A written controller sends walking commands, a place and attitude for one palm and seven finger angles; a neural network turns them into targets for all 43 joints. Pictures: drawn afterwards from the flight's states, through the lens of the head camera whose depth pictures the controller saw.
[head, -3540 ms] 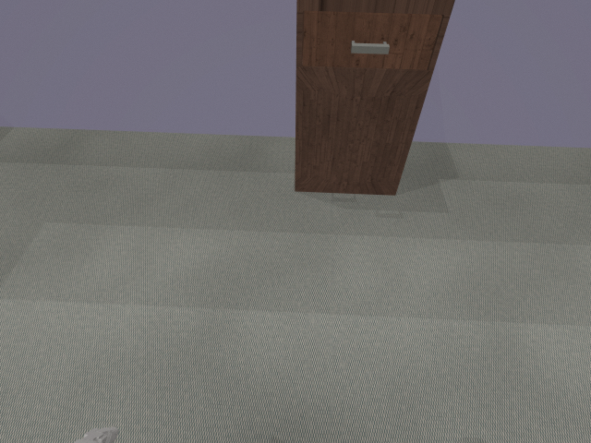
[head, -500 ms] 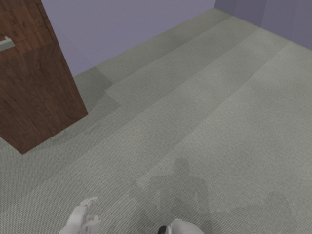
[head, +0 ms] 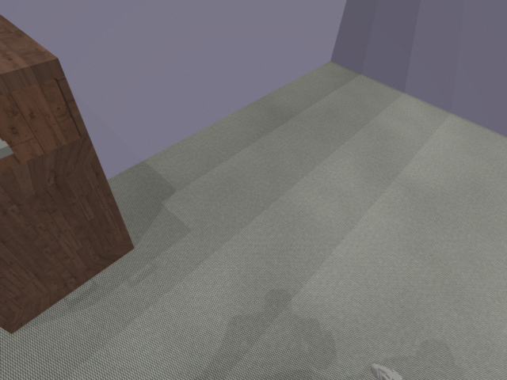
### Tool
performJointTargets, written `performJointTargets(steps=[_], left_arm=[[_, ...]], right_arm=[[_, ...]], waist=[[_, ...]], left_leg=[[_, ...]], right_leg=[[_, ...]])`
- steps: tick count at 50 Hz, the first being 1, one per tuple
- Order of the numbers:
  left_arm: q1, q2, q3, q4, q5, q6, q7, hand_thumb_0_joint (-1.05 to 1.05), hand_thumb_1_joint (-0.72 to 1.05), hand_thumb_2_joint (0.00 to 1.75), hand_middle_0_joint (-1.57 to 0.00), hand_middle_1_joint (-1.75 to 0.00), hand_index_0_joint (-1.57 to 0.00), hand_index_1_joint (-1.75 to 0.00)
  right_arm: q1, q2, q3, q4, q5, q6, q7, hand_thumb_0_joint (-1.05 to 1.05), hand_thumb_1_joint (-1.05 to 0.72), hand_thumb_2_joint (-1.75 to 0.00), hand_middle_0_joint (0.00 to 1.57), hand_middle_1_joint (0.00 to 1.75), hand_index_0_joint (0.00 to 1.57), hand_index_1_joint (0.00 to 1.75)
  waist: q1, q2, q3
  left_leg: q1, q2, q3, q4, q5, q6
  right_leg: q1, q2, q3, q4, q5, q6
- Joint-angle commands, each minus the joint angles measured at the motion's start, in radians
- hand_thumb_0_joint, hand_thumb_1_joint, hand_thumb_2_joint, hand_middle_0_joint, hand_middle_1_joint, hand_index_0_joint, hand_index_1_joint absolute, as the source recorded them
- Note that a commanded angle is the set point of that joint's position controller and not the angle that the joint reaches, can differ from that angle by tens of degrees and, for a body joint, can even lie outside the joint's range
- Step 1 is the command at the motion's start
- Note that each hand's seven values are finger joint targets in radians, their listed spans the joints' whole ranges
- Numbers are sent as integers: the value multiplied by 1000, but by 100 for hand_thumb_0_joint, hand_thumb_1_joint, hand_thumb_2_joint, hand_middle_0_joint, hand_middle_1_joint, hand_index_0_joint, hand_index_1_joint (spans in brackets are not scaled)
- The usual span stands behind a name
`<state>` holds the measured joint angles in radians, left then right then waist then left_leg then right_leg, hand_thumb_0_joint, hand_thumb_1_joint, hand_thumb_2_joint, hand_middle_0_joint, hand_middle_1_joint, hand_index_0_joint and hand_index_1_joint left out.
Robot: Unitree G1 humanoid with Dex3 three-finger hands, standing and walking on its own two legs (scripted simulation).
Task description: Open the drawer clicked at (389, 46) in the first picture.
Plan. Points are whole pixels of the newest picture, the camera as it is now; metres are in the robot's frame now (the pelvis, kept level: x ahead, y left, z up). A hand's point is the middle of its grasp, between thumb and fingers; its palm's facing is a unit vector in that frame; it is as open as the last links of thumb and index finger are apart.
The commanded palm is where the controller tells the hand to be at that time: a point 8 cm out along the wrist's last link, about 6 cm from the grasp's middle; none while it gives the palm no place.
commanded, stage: walk to a spot facing it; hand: left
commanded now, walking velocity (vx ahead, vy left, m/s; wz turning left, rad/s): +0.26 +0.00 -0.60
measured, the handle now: out of the picture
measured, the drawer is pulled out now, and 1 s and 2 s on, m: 0.00 0.00 0.00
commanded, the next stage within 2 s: turn to face it in 0.32 s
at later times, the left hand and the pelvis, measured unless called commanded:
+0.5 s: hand (213, 291) +0.32 +0.11 -0.17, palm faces -0.26 -0.93 -0.25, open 7.3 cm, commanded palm none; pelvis +0.14 -0.04 -0.02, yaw -15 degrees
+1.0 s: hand (168, 320) +0.25 +0.19 -0.17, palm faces +0.01 -0.98 -0.21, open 7.4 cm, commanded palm none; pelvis +0.18 -0.01 +0.01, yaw -2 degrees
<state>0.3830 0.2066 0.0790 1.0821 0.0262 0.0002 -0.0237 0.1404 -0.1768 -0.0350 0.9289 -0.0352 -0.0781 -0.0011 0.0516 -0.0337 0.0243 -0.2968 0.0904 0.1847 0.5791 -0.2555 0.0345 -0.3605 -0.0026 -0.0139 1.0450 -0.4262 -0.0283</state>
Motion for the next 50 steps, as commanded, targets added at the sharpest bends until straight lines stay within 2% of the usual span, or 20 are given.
performJointTargets(steps=[1,8,14,16,18,19,20,21,22,23,25,28,34,38,39,40,41,42,45,50], left_arm=[[-52,32,19,-107,10,-12,-13,0,90,90,-20,-30,-20,-30],[-112,-2,27,-146,5,23,-13,0,90,90,-20,-30,-20,-30],[-269,-14,13,-200,1,19,-14,0,90,90,-20,-30,-20,-30],[-255,1,15,-204,2,12,-11,0,90,90,-20,-30,-20,-30],[-147,47,20,-182,7,-3,-4,0,90,90,-20,-30,-20,-30],[-26,109,36,-154,9,-20,3,0,90,90,-20,-30,-20,-30],[62,234,57,-136,6,-35,17,0,90,90,-20,-30,-20,-30],[89,272,60,-122,-25,-25,30,0,90,90,-20,-30,-20,-30],[33,254,54,-150,-20,-23,42,0,90,90,-20,-30,-20,-30],[-73,200,42,-174,-18,-13,53,0,90,90,-20,-30,-20,-30],[-213,119,6,-198,-10,-17,62,0,90,90,-20,-30,-20,-30],[-286,83,-21,-185,-2,-25,61,0,90,90,-20,-30,-20,-30],[-233,117,-5,-170,-2,-1,59,0,90,90,-20,-30,-20,-30],[-234,120,9,-178,-5,9,63,0,90,90,-20,-30,-20,-30],[-235,102,10,-189,-12,15,61,0,90,90,-20,-30,-20,-30],[-205,54,7,-212,-18,25,54,0,90,90,-20,-30,-20,-30],[-254,30,2,-253,-17,26,49,0,90,90,-20,-30,-20,-30],[-297,47,9,-254,-3,32,51,0,90,90,-20,-30,-20,-30],[-249,55,19,-224,-4,19,37,0,90,90,-20,-30,-20,-30],[-238,65,17,-211,-13,23,41,0,90,90,-20,-30,-20,-30]], right_arm=[[144,-119,-28,6,10,-3,-21,0,-90,-90,20,30,20,30],[220,-96,-33,47,18,-5,-32,0,-90,-90,20,30,20,30],[261,-130,-51,75,6,24,-29,0,-90,-90,20,30,20,30],[247,-145,-61,69,7,33,-29,0,-90,-90,20,30,20,30],[234,-168,-68,51,14,40,-23,0,-90,-90,20,30,20,30],[224,-165,-66,33,21,42,-16,0,-90,-90,20,30,20,30],[248,-94,-49,-6,35,44,-8,0,-90,-90,20,30,20,30],[202,-86,-44,-26,33,51,-25,0,-90,-90,20,30,20,30],[214,-76,-35,-25,32,58,-32,0,-90,-90,20,30,20,30],[202,-90,-37,-8,28,70,-31,0,-90,-90,20,30,20,30],[227,-62,-22,44,13,93,-27,0,-90,-90,20,30,20,30],[333,-24,-6,95,14,111,-21,0,-90,-90,20,30,20,30],[192,-36,-11,40,22,109,-5,0,-90,-90,20,30,20,30],[203,-46,-21,26,19,107,2,0,-90,-90,20,30,20,30],[242,-63,-27,28,15,102,5,0,-90,-90,20,30,20,30],[257,-141,-44,15,7,95,5,0,-90,-90,20,30,20,30],[264,-210,-59,-8,-2,95,0,0,-90,-90,20,30,20,30],[260,-209,-63,3,-3,90,-13,0,-90,-90,20,30,20,30],[153,-164,-52,-28,7,73,-22,0,-90,-90,20,30,20,30],[182,-187,-64,-19,14,71,-23,0,-90,-90,20,30,20,30]], waist=[[-44,156,63],[-43,146,64],[-93,201,69],[-79,212,39],[-19,167,-45],[51,84,-124],[67,-193,-251],[66,-175,-285],[44,-190,-328],[9,-134,-260],[-65,-18,-127],[-123,-61,-99],[-48,-97,-12],[-67,-51,-3],[-86,37,-8],[-85,282,4],[-109,389,32],[-124,327,6],[-67,156,-55],[-90,133,-116]], left_leg=[[108,280,-205,-413,-103,6],[193,268,3,-343,389,53],[253,276,103,-227,547,58],[277,288,115,-149,614,48],[247,276,135,78,731,11],[109,251,141,305,606,-38],[-217,84,120,605,-182,-104],[-303,28,-30,779,-419,-112],[-293,41,-153,809,-360,-105],[-271,61,-173,798,-290,-97],[-189,72,-167,715,-169,-92],[-50,48,-157,488,-129,-84],[-87,12,-97,272,-178,-80],[23,13,-76,60,-68,-73],[69,30,-117,-82,12,-58],[78,194,-398,-225,105,21],[33,348,-605,-345,200,137],[24,320,-626,-363,152,153],[118,201,-444,-283,268,114],[249,163,-405,-234,461,129]], right_leg=[[-276,-100,16,200,161,23],[-350,-122,-40,90,260,74],[-226,-72,-124,-250,204,52],[-150,-43,-141,-318,185,28],[61,8,-173,-435,222,3],[303,-42,-110,-529,413,-22],[590,-331,304,-525,912,-145],[584,-443,372,-543,1260,-238],[528,-427,367,-592,1051,-235],[406,-393,330,-644,785,-213],[151,-315,172,-700,628,-156],[18,-254,20,-741,454,-118],[93,-313,10,-759,292,-131],[43,-323,-55,-647,233,-75],[2,-286,-102,-544,175,-28],[-124,-163,-166,-356,7,46],[-201,-74,-148,-136,-169,83],[-216,-74,-45,27,-138,72],[-257,-91,8,110,36,89],[-227,-77,6,12,32,118]])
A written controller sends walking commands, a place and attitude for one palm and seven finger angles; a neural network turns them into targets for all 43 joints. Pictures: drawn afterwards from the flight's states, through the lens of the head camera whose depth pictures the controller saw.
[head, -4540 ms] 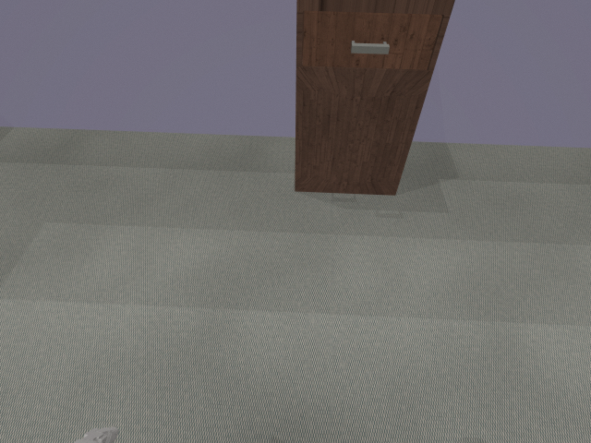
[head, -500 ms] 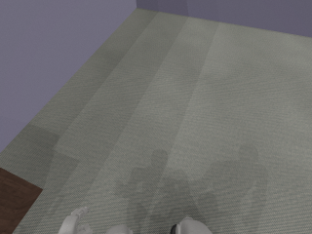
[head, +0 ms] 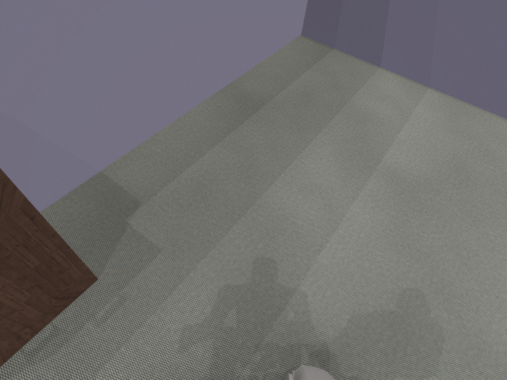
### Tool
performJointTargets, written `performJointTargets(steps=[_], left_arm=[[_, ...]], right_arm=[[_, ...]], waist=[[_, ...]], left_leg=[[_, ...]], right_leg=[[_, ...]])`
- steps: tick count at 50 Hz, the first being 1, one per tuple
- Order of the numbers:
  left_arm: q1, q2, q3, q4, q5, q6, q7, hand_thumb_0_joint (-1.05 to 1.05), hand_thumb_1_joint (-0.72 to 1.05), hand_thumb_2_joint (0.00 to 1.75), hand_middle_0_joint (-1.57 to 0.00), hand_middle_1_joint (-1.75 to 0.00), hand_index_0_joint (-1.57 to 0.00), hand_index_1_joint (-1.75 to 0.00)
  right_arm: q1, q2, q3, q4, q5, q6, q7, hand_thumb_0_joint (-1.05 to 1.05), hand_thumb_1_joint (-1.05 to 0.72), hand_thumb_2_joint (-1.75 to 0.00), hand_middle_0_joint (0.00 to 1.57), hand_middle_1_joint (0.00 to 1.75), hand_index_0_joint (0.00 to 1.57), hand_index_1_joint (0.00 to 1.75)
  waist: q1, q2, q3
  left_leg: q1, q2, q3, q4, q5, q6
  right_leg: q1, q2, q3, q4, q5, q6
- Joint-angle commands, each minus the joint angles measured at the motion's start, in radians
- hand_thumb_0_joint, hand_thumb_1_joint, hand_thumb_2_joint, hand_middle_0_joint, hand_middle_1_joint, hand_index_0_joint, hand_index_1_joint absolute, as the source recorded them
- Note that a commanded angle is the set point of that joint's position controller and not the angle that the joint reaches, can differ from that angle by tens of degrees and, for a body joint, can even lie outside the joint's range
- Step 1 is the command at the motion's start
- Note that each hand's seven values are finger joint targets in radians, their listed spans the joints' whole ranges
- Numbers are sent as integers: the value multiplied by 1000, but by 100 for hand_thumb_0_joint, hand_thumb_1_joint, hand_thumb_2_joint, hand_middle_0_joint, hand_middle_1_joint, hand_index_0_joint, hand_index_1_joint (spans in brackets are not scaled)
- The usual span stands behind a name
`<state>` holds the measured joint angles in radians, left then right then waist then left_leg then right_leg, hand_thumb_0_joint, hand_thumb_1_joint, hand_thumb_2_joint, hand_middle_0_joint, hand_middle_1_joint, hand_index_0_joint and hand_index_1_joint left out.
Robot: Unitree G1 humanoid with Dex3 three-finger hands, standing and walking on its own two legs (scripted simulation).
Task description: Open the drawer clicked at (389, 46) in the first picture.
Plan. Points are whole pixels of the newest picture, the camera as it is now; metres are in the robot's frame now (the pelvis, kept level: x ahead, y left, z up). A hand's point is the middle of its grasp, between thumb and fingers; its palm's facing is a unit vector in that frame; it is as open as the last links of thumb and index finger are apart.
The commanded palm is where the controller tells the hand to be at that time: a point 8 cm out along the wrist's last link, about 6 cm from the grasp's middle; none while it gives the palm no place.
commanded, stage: turn to face it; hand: left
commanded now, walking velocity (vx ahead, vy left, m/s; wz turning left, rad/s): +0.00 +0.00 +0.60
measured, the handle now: out of the picture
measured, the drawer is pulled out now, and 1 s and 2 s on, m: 0.00 0.00 0.00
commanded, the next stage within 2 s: take the last steps up to it in 1.42 s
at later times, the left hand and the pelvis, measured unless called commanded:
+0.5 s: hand out of the picture +0.02 +0.14 -0.14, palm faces +0.32 -0.91 -0.27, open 7.4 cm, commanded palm none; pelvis -0.01 -0.07 +0.00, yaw +19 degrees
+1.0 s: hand out of the picture -0.10 +0.21 -0.16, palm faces +0.62 -0.74 -0.28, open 7.4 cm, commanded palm none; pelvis -0.03 -0.02 +0.00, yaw +38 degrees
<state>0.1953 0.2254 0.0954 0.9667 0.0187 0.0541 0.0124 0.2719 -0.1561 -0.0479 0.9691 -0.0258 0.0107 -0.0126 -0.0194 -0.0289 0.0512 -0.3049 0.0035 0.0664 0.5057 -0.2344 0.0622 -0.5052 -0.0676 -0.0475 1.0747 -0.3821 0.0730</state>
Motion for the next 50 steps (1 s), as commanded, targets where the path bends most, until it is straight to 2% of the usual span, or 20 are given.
performJointTargets(steps=[1,8,11,13,14,15,16,18,20,23,31,33,35,36,37,38,39,42,44,50], left_arm=[[-56,46,0,-101,-8,-30,6,0,90,90,-20,-30,-20,-30],[-76,67,-6,-123,-13,-29,10,0,90,90,-20,-30,-20,-30],[-12,74,-9,-122,-19,-31,14,0,90,90,-20,-30,-20,-30],[72,104,-3,-110,-17,-41,18,0,90,90,-20,-30,-20,-30],[109,163,9,-110,-5,-50,25,0,90,90,-20,-30,-20,-30],[95,256,23,-127,11,-56,29,0,90,90,-20,-30,-20,-30],[51,256,14,-156,1,-49,29,0,90,90,-20,-30,-20,-30],[-62,189,2,-181,-1,-49,28,0,90,90,-20,-30,-20,-30],[-84,136,-19,-184,0,-61,21,0,90,90,-20,-30,-20,-30],[8,138,-17,-159,2,-68,24,0,90,90,-20,-30,-20,-30],[88,212,2,-124,11,-53,17,0,90,90,-20,-30,-20,-30],[87,219,8,-113,12,-47,16,0,90,90,-20,-30,-20,-30],[71,221,15,-115,1,-42,12,0,90,90,-20,-30,-20,-30],[81,194,13,-127,-6,-38,7,0,90,90,-20,-30,-20,-30],[52,122,-5,-174,-12,-39,-4,0,90,90,-20,-30,-20,-30],[-46,125,-19,-213,0,-29,4,0,90,90,-20,-30,-20,-30],[-50,103,-11,-196,-4,-26,13,0,90,90,-20,-30,-20,-30],[-27,126,-2,-150,-5,-25,2,0,90,90,-20,-30,-20,-30],[-3,126,-2,-136,-6,-24,-2,0,90,90,-20,-30,-20,-30],[-67,117,-9,-169,-9,-21,5,0,90,90,-20,-30,-20,-30]], right_arm=[[53,-213,-54,-56,4,-15,-10,0,-90,-90,20,30,20,30],[13,-261,-73,-71,1,6,1,0,-90,-90,20,30,20,30],[-48,-278,-80,-97,-1,16,7,0,-90,-90,20,30,20,30],[-95,-269,-82,-118,9,21,13,0,-90,-90,20,30,20,30],[-94,-219,-77,-133,16,24,19,0,-90,-90,20,30,20,30],[-90,-151,-64,-164,17,23,23,0,-90,-90,20,30,20,30],[-99,-212,-76,-166,0,29,23,0,-90,-90,20,30,20,30],[-95,-207,-80,-138,-2,49,35,0,-90,-90,20,30,20,30],[-67,-187,-69,-107,-2,50,45,0,-90,-90,20,30,20,30],[-110,-181,-62,-117,5,49,46,0,-90,-90,20,30,20,30],[-221,-161,-35,-149,14,39,47,0,-90,-90,20,30,20,30],[-202,-163,-33,-153,16,30,45,0,-90,-90,20,30,20,30],[-123,-193,-39,-136,11,19,42,0,-90,-90,20,30,20,30],[-61,-264,-59,-124,7,8,40,0,-90,-90,20,30,20,30],[12,-383,-89,-118,4,2,33,0,-90,-90,20,30,20,30],[94,-400,-88,-86,16,9,26,0,-90,-90,20,30,20,30],[79,-370,-84,-77,14,1,11,0,-90,-90,20,30,20,30],[-80,-283,-55,-122,8,-2,2,0,-90,-90,20,30,20,30],[-101,-278,-53,-130,9,-7,4,0,-90,-90,20,30,20,30],[-66,-284,-62,-117,4,2,8,0,-90,-90,20,30,20,30]], waist=[[-25,136,-143],[-33,178,-128],[-4,191,-137],[42,163,-146],[60,12,-142],[62,-288,-94],[51,-204,-81],[-6,-174,15],[-27,-133,34],[13,-131,-22],[70,-194,-73],[66,-209,-92],[20,-152,-134],[-17,5,-188],[-60,332,-205],[-92,243,-192],[-77,287,-210],[-8,187,-117],[5,154,-121],[-16,151,-93]], left_leg=[[270,254,-304,-155,451,110],[207,230,-403,-140,383,116],[113,194,-437,-124,337,96],[-11,141,-417,-59,239,42],[-184,60,-344,69,34,-23],[-372,-92,-121,333,-294,-112],[-322,-36,-153,527,-326,-98],[-298,9,-146,688,-217,-101],[-300,21,-95,732,-107,-127],[-304,36,-62,666,-122,-151],[-163,33,36,312,-205,-135],[-92,28,57,193,-194,-119],[66,22,71,-23,-9,-102],[280,111,-48,-105,210,-55],[445,393,-412,-101,652,97],[403,445,-414,-89,796,166],[401,402,-398,-74,808,160],[253,254,-254,-97,663,94],[224,227,-238,-119,595,87],[197,225,-353,-141,448,119]], right_leg=[[-81,-9,41,-51,-30,20],[27,26,45,-229,-76,15],[172,57,33,-395,-38,-2],[359,48,25,-632,125,-11],[503,-92,149,-780,88,-52],[518,-385,449,-869,76,-171],[343,-439,418,-870,34,-223],[194,-323,291,-868,15,-177],[246,-228,97,-792,249,-151],[384,-247,38,-738,471,-169],[463,-301,-36,-663,609,-190],[465,-312,-57,-612,635,-176],[413,-285,-131,-483,582,-112],[242,-241,-157,-301,442,-55],[-78,-97,-166,-73,-193,26],[-114,-77,-51,42,-296,20],[-138,-79,6,95,-256,20],[-83,-67,31,122,-69,28],[-42,-56,33,79,-29,33],[-8,-22,47,-98,-51,36]])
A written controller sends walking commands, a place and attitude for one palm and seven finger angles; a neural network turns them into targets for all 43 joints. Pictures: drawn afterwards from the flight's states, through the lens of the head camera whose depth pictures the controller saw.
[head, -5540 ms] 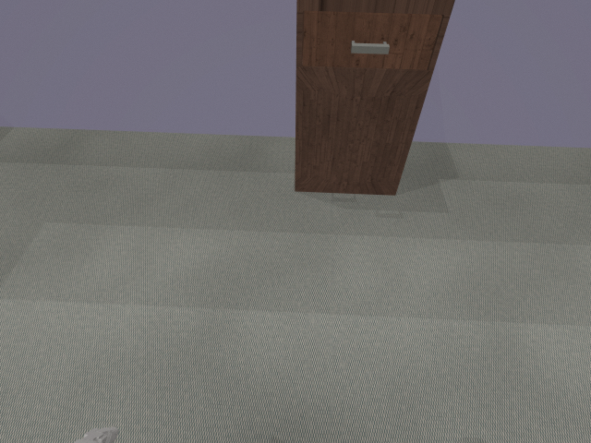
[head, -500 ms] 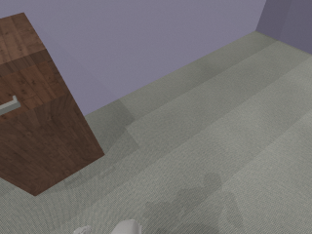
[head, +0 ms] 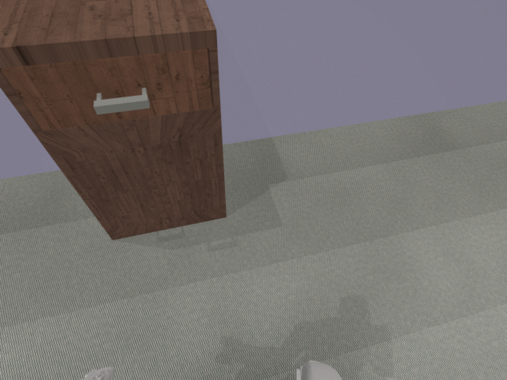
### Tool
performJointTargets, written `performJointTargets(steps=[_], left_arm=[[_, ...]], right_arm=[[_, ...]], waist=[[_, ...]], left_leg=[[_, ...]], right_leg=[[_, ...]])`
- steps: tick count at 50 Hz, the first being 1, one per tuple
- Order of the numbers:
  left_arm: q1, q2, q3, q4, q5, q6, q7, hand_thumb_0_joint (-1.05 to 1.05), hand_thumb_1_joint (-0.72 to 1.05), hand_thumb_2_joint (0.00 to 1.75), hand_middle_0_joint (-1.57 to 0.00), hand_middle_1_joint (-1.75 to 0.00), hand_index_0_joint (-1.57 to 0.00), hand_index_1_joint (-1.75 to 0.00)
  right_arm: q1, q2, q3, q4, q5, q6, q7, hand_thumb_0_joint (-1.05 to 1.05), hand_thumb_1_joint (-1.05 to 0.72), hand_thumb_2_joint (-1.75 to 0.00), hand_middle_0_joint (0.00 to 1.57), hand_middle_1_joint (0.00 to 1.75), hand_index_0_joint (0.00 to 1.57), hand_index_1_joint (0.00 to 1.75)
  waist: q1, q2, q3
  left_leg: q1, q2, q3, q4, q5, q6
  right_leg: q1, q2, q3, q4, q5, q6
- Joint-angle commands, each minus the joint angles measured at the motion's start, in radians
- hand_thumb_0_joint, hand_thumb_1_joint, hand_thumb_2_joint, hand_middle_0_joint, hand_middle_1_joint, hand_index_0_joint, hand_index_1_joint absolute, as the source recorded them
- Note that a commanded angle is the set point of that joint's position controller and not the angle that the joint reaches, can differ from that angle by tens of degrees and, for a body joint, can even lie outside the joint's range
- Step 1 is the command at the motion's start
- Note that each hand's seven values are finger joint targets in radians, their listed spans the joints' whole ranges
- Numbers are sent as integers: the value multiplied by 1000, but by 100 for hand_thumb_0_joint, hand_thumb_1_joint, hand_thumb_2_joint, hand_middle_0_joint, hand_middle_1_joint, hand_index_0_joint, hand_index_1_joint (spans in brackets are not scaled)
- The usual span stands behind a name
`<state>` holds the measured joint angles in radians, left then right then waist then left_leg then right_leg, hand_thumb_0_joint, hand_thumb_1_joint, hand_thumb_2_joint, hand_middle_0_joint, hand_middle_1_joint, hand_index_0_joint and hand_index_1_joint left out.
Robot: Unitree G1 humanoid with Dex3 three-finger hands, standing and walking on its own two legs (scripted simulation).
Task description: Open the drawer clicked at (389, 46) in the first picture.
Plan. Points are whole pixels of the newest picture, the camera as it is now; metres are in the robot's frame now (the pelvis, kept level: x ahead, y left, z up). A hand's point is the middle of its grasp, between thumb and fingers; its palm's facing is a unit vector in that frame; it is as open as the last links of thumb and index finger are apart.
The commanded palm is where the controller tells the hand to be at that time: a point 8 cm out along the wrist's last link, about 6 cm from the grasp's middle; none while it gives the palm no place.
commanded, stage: turn to face it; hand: left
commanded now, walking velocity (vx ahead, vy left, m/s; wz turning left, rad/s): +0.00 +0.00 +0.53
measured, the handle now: (122, 99) +0.71 +0.38 -0.04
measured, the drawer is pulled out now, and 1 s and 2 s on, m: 0.00 0.00 0.00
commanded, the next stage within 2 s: take the last steps up to it in 0.42 s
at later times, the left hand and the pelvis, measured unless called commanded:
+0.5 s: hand out of the picture +0.01 +0.17 -0.15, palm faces +0.27 -0.93 -0.26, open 7.4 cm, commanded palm none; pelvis +0.00 -0.03 +0.00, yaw +15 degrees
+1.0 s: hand out of the picture +0.03 +0.19 -0.17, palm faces +0.30 -0.94 -0.17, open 7.4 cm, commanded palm none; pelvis +0.05 +0.01 +0.00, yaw +17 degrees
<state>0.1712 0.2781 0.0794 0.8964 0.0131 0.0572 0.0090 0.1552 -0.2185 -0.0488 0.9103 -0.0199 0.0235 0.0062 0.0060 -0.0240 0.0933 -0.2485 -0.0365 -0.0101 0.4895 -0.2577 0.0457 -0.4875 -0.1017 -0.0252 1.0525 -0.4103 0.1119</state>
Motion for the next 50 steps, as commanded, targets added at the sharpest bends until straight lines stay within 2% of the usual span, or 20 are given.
performJointTargets(steps=[1,6,8,9,10,11,12,13,15,21,25,28,29,30,31,32,34,37,47,50], left_arm=[[-52,58,6,-107,-4,-25,10,0,90,90,-20,-30,-20,-30],[-2,50,-1,-106,-10,-39,15,0,90,90,-20,-30,-20,-30],[71,78,5,-92,-8,-54,21,0,90,90,-20,-30,-20,-30],[103,144,18,-86,6,-67,29,0,90,90,-20,-30,-20,-30],[110,213,27,-92,15,-68,29,0,90,90,-20,-30,-20,-30],[100,187,26,-98,4,-70,32,0,90,90,-20,-30,-20,-30],[43,159,21,-106,5,-66,31,0,90,90,-20,-30,-20,-30],[-12,123,12,-113,4,-63,33,0,90,90,-20,-30,-20,-30],[-26,84,-1,-109,7,-71,29,0,90,90,-20,-30,-20,-30],[114,116,6,-36,15,-70,28,0,90,90,-20,-30,-20,-30],[126,143,17,-5,21,-63,27,0,90,90,-20,-30,-20,-30],[111,121,12,30,9,-59,24,0,90,90,-20,-30,-20,-30],[118,93,4,31,0,-55,19,0,90,90,-20,-30,-20,-30],[134,30,-7,14,-3,-52,8,0,90,90,-20,-30,-20,-30],[87,2,-24,-15,8,-54,4,0,90,90,-20,-30,-20,-30],[17,11,-24,-12,17,-50,7,0,90,90,-20,-30,-20,-30],[9,26,-19,26,16,-55,-10,0,90,90,-20,-30,-20,-30],[98,-1,-30,88,16,-59,-25,0,90,90,-20,-30,-20,-30],[-34,-42,-29,66,10,-67,-32,0,90,90,-20,-30,-20,-30],[-10,-48,-23,76,9,-80,-35,0,90,90,-20,-30,-20,-30]], right_arm=[[51,-225,-64,-59,-3,-9,-11,0,-90,-90,20,30,20,30],[24,-220,-70,-65,-5,0,-9,0,-90,-90,20,30,20,30],[4,-195,-67,-74,6,0,-5,0,-90,-90,20,30,20,30],[32,-136,-60,-81,15,-2,0,0,-90,-90,20,30,20,30],[39,-94,-53,-107,13,-2,1,0,-90,-90,20,30,20,30],[43,-141,-64,-86,-2,14,-3,0,-90,-90,20,30,20,30],[31,-136,-67,-73,-1,23,2,0,-90,-90,20,30,20,30],[44,-132,-65,-54,-1,26,8,0,-90,-90,20,30,20,30],[61,-108,-54,-32,-2,28,16,0,-90,-90,20,30,20,30],[-29,-79,-31,-30,7,29,11,0,-90,-90,20,30,20,30],[-43,-65,-17,-25,15,16,8,0,-90,-90,20,30,20,30],[51,-62,-8,15,9,-4,2,0,-90,-90,20,30,20,30],[95,-103,-14,31,4,-18,1,0,-90,-90,20,30,20,30],[141,-195,-34,38,-9,-27,-2,0,-90,-90,20,30,20,30],[191,-248,-41,47,-11,-20,-4,0,-90,-90,20,30,20,30],[215,-226,-40,69,-14,-28,-17,0,-90,-90,20,30,20,30],[154,-154,-19,62,-9,-36,-26,0,-90,-90,20,30,20,30],[130,-120,-8,66,-1,-60,-30,0,-90,-90,20,30,20,30],[254,-108,-22,147,-8,-72,-35,0,-90,-90,20,30,20,30],[248,-111,-25,161,-12,-71,-36,0,-90,-90,20,30,20,30]], waist=[[-43,150,-135],[-18,187,-154],[25,127,-170],[32,-67,-198],[32,-267,-182],[32,-257,-179],[8,-188,-119],[-21,-129,-91],[-31,-139,-77],[31,-170,-94],[41,-193,-118],[-6,-170,-155],[-27,-55,-176],[-45,215,-184],[-73,293,-127],[-102,301,-85],[-63,218,15],[-20,146,-7],[-54,157,49],[-32,161,24]], left_leg=[[136,263,-292,-119,459,137],[57,217,-336,-53,514,110],[-55,168,-311,36,395,53],[-212,75,-208,197,140,-18],[-340,-53,-45,415,-321,-83],[-298,1,-106,571,-340,-76],[-298,15,-94,674,-284,-78],[-302,40,-82,714,-218,-83],[-295,51,-39,716,-139,-103],[-226,57,33,474,-194,-118],[-132,43,77,270,-207,-100],[81,40,104,-19,-9,-83],[212,91,59,-123,44,-63],[325,303,-219,-165,63,26],[279,438,-372,-243,6,125],[229,430,-399,-288,-85,147],[141,376,-331,-317,-171,139],[143,297,-178,-315,-5,111],[154,321,-135,-301,90,125],[133,311,-111,-231,137,106]], right_leg=[[-8,23,22,-115,-31,-6],[183,84,-2,-379,30,-31],[369,58,12,-623,205,-41],[521,-128,186,-725,280,-91],[512,-374,398,-754,439,-217],[398,-374,381,-769,409,-259],[322,-321,334,-774,344,-266],[301,-272,241,-755,355,-251],[313,-200,95,-718,474,-223],[396,-219,36,-682,674,-247],[412,-226,24,-644,697,-249],[337,-184,-17,-584,478,-172],[241,-146,-55,-504,296,-132],[28,-29,-130,-330,-3,-75],[-81,27,-122,-166,-227,-68],[-123,13,-51,-56,-210,-76],[-149,-17,-2,32,-66,-84],[-84,-13,-21,-4,56,-72],[-25,-8,-59,-318,95,-64],[93,25,-90,-434,116,-81]])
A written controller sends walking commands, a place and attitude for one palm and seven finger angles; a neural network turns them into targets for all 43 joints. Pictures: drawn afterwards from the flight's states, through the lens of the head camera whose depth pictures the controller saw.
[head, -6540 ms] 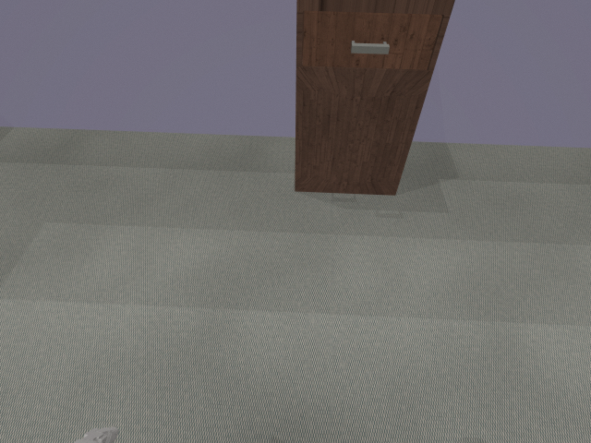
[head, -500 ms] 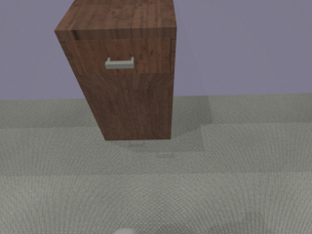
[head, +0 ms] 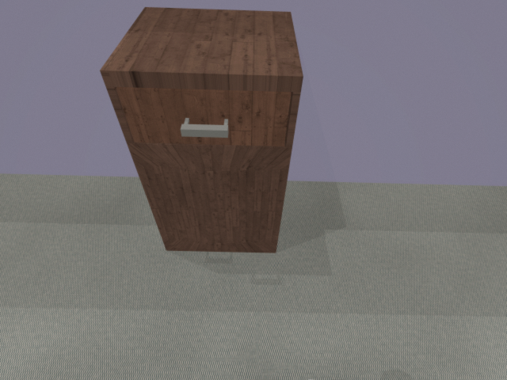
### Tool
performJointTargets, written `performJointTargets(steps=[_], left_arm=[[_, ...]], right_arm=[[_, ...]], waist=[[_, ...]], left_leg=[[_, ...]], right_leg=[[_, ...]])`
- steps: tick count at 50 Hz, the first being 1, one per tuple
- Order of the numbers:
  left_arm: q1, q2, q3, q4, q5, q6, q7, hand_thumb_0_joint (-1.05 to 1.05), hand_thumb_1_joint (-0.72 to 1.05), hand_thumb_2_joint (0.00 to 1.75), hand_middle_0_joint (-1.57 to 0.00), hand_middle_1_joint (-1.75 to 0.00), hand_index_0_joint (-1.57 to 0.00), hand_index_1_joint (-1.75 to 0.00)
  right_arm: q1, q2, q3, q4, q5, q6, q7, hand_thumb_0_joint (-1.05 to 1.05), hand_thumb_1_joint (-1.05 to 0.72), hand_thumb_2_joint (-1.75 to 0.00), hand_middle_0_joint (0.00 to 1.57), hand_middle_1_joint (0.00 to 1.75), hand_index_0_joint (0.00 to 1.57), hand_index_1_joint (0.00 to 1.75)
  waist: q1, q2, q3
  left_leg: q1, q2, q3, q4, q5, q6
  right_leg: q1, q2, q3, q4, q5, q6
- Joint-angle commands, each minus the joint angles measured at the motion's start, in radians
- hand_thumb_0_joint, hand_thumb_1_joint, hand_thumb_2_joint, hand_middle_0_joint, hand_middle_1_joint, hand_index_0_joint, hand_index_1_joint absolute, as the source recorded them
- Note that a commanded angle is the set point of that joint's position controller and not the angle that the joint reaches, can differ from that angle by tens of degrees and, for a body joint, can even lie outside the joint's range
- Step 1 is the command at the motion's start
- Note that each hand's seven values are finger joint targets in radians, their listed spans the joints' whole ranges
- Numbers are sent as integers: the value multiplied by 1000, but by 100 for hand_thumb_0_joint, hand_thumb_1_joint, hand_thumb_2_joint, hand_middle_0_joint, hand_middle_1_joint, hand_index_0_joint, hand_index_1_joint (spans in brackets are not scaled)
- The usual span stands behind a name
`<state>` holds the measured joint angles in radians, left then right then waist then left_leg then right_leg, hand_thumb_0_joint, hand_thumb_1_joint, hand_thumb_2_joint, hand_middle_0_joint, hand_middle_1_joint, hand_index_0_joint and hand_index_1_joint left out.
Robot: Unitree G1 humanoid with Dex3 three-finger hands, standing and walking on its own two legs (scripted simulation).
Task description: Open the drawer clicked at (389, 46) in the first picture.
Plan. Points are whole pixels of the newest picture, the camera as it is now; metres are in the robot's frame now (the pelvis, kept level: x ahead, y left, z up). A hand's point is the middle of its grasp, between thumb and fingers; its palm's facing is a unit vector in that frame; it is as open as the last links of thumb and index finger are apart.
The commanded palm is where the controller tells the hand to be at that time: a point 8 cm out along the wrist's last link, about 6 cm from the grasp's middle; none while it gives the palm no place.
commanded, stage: take the last steps up to it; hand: left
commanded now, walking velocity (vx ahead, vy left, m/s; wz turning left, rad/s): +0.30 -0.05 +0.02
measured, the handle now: (205, 126) +0.74 +0.16 -0.04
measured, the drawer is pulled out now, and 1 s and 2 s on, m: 0.00 0.00 0.00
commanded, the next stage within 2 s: come to a stop and stand still in 0.48 s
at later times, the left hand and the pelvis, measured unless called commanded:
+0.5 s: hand out of the picture +0.10 +0.15 -0.19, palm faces +0.13 -0.98 -0.12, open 7.3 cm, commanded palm none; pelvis +0.16 +0.00 -0.01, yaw +2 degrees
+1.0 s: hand (180, 311) +0.28 +0.16 -0.17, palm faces +0.03 -0.96 -0.26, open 7.3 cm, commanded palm none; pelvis +0.22 -0.03 -0.01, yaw +0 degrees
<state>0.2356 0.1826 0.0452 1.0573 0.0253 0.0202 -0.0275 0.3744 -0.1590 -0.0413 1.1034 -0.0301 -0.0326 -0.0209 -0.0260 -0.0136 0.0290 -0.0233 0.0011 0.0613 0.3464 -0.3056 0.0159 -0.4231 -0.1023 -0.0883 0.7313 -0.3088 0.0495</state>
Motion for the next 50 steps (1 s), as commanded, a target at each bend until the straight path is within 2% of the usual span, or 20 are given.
performJointTargets(steps=[1,3,4,5,6,8,11,20,23,24,25,26,27,30,33,44,47,48,49,50], left_arm=[[-25,51,17,-64,-3,-48,3,0,90,90,-20,-30,-20,-30],[178,131,36,4,2,-68,11,0,90,90,-20,-30,-20,-30],[304,225,59,37,6,-77,24,0,90,90,-20,-30,-20,-30],[340,249,58,40,-12,-74,31,0,90,90,-20,-30,-20,-30],[267,221,53,26,-11,-72,35,0,90,90,-20,-30,-20,-30],[118,127,33,-10,-6,-71,47,0,90,90,-20,-30,-20,-30],[84,63,12,-14,-1,-88,49,0,90,90,-20,-30,-20,-30],[151,104,15,32,1,-93,45,0,90,90,-20,-30,-20,-30],[140,95,18,37,-4,-77,46,0,90,90,-20,-30,-20,-30],[153,62,12,30,-5,-72,43,0,90,90,-20,-30,-20,-30],[184,12,5,13,-14,-68,35,0,90,90,-20,-30,-20,-30],[154,25,2,-16,-8,-68,37,0,90,90,-20,-30,-20,-30],[122,23,2,-12,-5,-64,39,0,90,90,-20,-30,-20,-30],[123,5,2,23,0,-52,29,0,90,90,-20,-30,-20,-30],[191,-20,-6,51,-9,-16,46,0,90,90,-20,-30,-20,-30],[71,29,15,-56,-6,14,61,0,90,90,-20,-30,-20,-30],[99,89,21,-55,1,-13,66,0,90,90,-20,-30,-20,-30],[75,154,30,-65,7,-23,71,0,90,90,-20,-30,-20,-30],[98,181,29,-71,1,-24,69,0,90,90,-20,-30,-20,-30],[84,178,35,-67,-1,-27,71,0,90,90,-20,-30,-20,-30]], right_arm=[[20,-165,-32,-28,-1,-13,-9,0,-90,-90,20,30,20,30],[26,-126,-22,-25,12,-19,-1,0,-90,-90,20,30,20,30],[35,-51,-6,-53,20,-28,6,0,-90,-90,20,30,20,30],[-19,-106,-12,-81,20,-19,7,0,-90,-90,20,30,20,30],[-91,-99,-23,-89,18,-14,13,0,-90,-90,20,30,20,30],[-83,-76,-30,-75,7,-3,22,0,-90,-90,20,30,20,30],[-6,-24,-22,-46,0,17,27,0,-90,-90,20,30,20,30],[-168,-20,-15,-112,8,-3,46,0,-90,-90,20,30,20,30],[-63,-60,-17,-80,7,-17,37,0,-90,-90,20,30,20,30],[39,-117,-29,-52,1,-25,28,0,-90,-90,20,30,20,30],[132,-217,-50,-37,-9,-27,16,0,-90,-90,20,30,20,30],[153,-242,-49,-32,-2,-15,6,0,-90,-90,20,30,20,30],[96,-221,-45,-43,2,-13,-2,0,-90,-90,20,30,20,30],[-67,-101,-7,-84,8,-25,-7,0,-90,-90,20,30,20,30],[-119,-82,4,-87,14,-25,-23,0,-90,-90,20,30,20,30],[-121,-154,-47,-75,6,38,-23,0,-90,-90,20,30,20,30],[-96,-108,-45,-79,19,45,-8,0,-90,-90,20,30,20,30],[-66,-49,-35,-94,24,45,0,0,-90,-90,20,30,20,30],[-97,-40,-32,-107,25,61,-3,0,-90,-90,20,30,20,30],[-109,-49,-35,-109,21,79,-7,0,-90,-90,20,30,20,30]], waist=[[22,136,73],[114,-49,-36],[149,-316,-107],[165,-277,-114],[154,-212,-22],[71,-47,62],[12,-87,53],[42,-105,73],[-15,-28,39],[-53,119,-5],[-67,333,-69],[-71,309,-81],[-60,275,-60],[15,106,35],[58,84,-20],[30,187,-22],[46,16,-73],[24,-170,-76],[57,-172,-87],[56,-229,-105]], left_leg=[[-129,254,-160,-32,175,114],[-308,147,-58,276,149,52],[-537,20,52,572,-155,7],[-581,33,-24,752,-306,18],[-627,73,-68,852,-233,24],[-603,131,-72,858,-87,12],[-507,137,-26,737,10,-24],[-406,102,47,343,67,-25],[-145,71,65,179,134,-17],[-4,134,-38,99,123,7],[104,358,-333,-23,128,94],[86,439,-465,-112,58,159],[22,436,-443,-133,8,172],[-199,329,-213,-158,172,127],[-214,292,-78,-106,566,116],[-138,313,-79,35,646,138],[-219,183,-10,203,326,26],[-329,74,64,312,29,-28],[-340,23,14,450,-268,-37],[-349,25,-52,565,-313,-37]], right_leg=[[126,43,-45,-177,59,-24],[482,-26,69,-312,45,-74],[663,-283,414,-426,20,-175],[578,-353,550,-531,-119,-240],[437,-342,557,-586,-295,-252],[272,-289,384,-589,-254,-221],[188,-192,139,-576,30,-176],[241,-179,80,-513,187,-194],[150,-126,36,-362,115,-152],[77,-54,-6,-163,73,-121],[-71,62,-96,108,-175,-68],[-137,89,-22,292,-313,-69],[-171,46,30,402,-266,-77],[-84,-19,71,374,-76,-53],[50,-9,75,219,-11,-16],[90,44,22,-37,-48,-27],[268,-29,93,-328,337,-45],[317,-199,266,-340,623,-113],[276,-306,313,-365,778,-213],[242,-302,325,-380,760,-246]])
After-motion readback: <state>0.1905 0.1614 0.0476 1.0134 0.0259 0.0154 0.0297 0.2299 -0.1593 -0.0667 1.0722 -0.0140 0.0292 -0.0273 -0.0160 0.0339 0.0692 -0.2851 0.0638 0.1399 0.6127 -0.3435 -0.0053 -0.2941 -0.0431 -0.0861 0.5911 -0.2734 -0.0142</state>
